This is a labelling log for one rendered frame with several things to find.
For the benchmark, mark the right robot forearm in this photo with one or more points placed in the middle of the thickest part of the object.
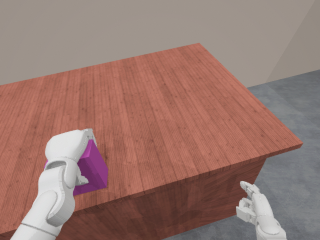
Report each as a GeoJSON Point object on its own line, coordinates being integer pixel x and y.
{"type": "Point", "coordinates": [268, 228]}

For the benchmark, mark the sponge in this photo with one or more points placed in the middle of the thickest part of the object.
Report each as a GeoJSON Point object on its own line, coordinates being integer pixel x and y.
{"type": "Point", "coordinates": [93, 168]}

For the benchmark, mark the robot left hand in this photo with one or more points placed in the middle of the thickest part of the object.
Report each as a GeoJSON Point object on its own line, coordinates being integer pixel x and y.
{"type": "Point", "coordinates": [72, 145]}

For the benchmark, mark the left robot forearm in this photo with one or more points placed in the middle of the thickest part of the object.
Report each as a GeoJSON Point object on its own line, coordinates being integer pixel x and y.
{"type": "Point", "coordinates": [54, 203]}

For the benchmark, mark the table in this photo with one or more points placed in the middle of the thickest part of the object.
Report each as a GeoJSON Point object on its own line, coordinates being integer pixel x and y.
{"type": "Point", "coordinates": [176, 130]}

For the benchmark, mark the robot right hand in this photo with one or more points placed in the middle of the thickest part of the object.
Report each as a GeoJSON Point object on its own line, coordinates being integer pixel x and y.
{"type": "Point", "coordinates": [249, 210]}

